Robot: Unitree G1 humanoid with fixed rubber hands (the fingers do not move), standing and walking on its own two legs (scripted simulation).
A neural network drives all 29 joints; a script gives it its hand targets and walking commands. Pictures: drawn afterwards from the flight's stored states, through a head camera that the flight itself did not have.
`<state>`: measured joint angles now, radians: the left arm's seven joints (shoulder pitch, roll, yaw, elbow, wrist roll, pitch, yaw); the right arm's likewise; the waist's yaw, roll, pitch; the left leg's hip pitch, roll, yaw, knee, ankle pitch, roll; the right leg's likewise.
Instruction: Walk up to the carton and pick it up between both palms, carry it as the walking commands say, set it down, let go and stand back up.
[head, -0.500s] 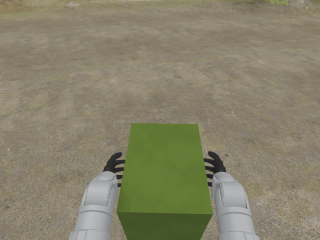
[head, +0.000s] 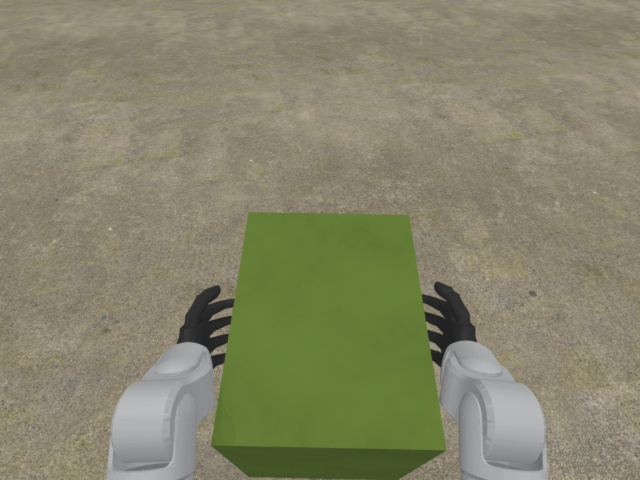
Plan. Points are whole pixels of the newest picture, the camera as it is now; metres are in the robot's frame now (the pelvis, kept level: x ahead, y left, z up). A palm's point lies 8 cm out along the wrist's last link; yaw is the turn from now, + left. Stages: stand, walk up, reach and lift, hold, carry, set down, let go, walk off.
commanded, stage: carry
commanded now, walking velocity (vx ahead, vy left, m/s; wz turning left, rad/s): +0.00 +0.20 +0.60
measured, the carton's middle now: (325, 351) +0.29 +0.01 +0.04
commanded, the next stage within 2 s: none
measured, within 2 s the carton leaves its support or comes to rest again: neither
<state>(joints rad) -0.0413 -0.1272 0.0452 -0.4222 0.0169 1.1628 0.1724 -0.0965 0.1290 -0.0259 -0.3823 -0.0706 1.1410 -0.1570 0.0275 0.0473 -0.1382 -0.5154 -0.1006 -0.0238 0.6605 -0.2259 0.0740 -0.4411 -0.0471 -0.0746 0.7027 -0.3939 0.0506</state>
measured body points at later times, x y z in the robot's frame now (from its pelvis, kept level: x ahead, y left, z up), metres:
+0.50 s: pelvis -0.08 +0.13 +0.00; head -0.09 +0.12 +0.45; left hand +0.11 +0.34 +0.08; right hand +0.21 +0.07 +0.08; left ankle -0.02 +0.23 -0.72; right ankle -0.03 +0.01 -0.67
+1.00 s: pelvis -0.18 +0.26 +0.00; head -0.19 +0.25 +0.45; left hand -0.05 +0.52 +0.08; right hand +0.12 +0.28 +0.09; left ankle -0.22 +0.40 -0.72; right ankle -0.05 +0.09 -0.70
